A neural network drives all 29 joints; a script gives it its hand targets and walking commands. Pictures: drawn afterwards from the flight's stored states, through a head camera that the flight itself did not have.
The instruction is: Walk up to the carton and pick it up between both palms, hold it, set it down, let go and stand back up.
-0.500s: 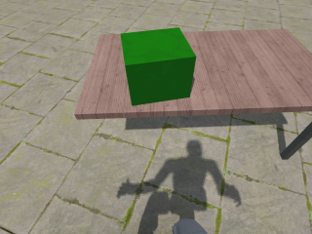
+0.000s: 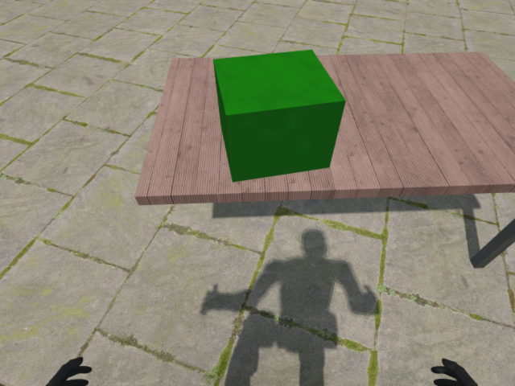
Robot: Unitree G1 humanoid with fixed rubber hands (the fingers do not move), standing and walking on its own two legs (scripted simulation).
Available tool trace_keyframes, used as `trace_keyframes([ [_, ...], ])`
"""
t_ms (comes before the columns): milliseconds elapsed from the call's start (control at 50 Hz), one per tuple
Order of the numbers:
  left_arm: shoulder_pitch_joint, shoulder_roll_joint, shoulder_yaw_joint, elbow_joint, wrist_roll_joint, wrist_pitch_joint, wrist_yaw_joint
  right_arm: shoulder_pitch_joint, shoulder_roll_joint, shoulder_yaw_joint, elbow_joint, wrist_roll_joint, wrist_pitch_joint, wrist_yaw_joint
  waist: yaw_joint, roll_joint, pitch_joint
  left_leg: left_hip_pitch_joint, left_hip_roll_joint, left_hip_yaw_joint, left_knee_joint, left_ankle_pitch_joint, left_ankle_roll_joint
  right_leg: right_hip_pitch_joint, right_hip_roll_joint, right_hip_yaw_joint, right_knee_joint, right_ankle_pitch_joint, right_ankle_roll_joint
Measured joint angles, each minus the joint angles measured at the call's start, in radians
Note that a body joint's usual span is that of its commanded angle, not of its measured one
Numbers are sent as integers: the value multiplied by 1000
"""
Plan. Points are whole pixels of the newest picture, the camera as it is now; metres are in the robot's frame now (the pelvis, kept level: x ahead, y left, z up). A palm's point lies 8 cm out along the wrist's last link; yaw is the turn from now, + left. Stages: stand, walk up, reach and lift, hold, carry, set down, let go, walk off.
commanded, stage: walk up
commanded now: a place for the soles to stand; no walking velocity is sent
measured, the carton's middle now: (272, 114) +0.80 -0.01 -0.06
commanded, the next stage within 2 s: none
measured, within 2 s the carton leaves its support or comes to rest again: neither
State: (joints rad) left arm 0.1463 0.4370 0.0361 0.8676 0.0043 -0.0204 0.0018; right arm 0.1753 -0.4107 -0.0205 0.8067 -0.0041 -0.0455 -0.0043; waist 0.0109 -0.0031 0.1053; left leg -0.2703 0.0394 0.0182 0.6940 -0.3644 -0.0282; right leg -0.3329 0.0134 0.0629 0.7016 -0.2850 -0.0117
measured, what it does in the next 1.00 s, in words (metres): walks ahead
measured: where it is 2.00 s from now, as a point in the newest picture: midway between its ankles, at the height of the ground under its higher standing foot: (257, 361)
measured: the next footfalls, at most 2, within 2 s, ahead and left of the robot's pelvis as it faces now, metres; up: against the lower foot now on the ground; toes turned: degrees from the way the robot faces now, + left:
left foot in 1.16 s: +0.33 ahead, +0.06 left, +0.00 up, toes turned +2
right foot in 1.50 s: +0.36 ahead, -0.11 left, +0.00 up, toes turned +6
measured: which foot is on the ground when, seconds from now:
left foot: down 0.00-0.74, up 0.76-1.00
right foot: down 0.00-1.00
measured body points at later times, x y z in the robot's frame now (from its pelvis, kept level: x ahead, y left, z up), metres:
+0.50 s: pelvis +0.00 -0.01 +0.02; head +0.03 -0.01 +0.47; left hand +0.12 +0.31 -0.09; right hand +0.11 -0.33 -0.09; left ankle +0.01 +0.14 -0.72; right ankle +0.04 -0.12 -0.72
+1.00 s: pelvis +0.13 -0.05 +0.03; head +0.17 -0.10 +0.47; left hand +0.19 +0.29 -0.05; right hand +0.20 -0.38 -0.11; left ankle +0.22 +0.10 -0.67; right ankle +0.06 -0.13 -0.72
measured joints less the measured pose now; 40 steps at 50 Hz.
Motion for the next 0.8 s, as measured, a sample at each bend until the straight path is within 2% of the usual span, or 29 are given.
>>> trace_keyframes([
  [80, -10, 12, 1, 42, 2, 6, -9, -26, -3, -2, 31, 2, 5, 0, 2, -10, -2, 12, 8, 5, -28, 19, -4, 10, 7, 4, -27, -2, 18],
  [200, -13, -9, -16, 98, 1, 19, -26, -51, -20, -4, 89, 0, 17, 6, 5, -11, -21, 41, 8, 19, -116, 63, 4, 29, 7, 16, -101, 38, 16],
  [480, -59, -48, -32, 179, -1, 21, -31, -81, -15, 1, 173, 4, 16, 4, -1, 5, -20, 111, 11, 36, -267, 135, -11, 82, 9, 29, -224, 95, 13],
  [520, -62, -46, -24, 174, 5, 15, -40, -72, -13, -5, 174, -5, 15, 15, -7, 3, -27, 112, 8, 39, -253, 80, 6, 81, 6, 30, -208, 54, 6],
  [580, -29, -29, -5, 156, 16, 4, -54, -16, -14, -26, 164, -21, 11, 36, -17, -3, -72, 131, -2, 41, -255, -59, 47, 78, -4, 23, -166, -92, 2],
  [620, -15, -10, 4, 143, 19, -6, -56, 14, -28, -40, 154, -25, 4, 42, -20, 5, -72, 155, 8, 42, -278, -3, 59, 73, -9, -20, -136, -90, 0],
  [660, -7, 16, 14, 129, 19, -12, -58, 38, -43, -54, 142, -27, -2, 41, -24, 6, -55, 177, 20, 50, -283, 97, 53, 65, -16, -49, -116, -103, 1],
  [700, -8, 35, 27, 127, 18, -12, -64, 72, -53, -67, 138, -28, 1, 45, -41, 1, -46, 193, 25, 50, -260, 70, 23, 71, -28, -72, -89, -83, 1],
  [720, -7, 34, 32, 123, 15, -15, -67, 93, -63, -73, 140, -27, 8, 47, -49, 12, -51, 193, 34, 41, -243, 39, 19, 84, -23, -86, -102, -49, -9],
  [760, 1, 22, 39, 107, 16, -36, -66, 122, -84, -80, 142, -25, 27, 50, -53, 50, -57, 146, 50, -2, -120, -61, 49, 104, 1, -117, -126, -3, -34],
  [800, 31, 12, 43, 84, 18, -59, -55, 120, -82, -74, 135, -18, 37, 45, -33, 53, -47, 49, -13, -81, 103, -102, 62, 119, 4, -106, -138, -30, -48],
])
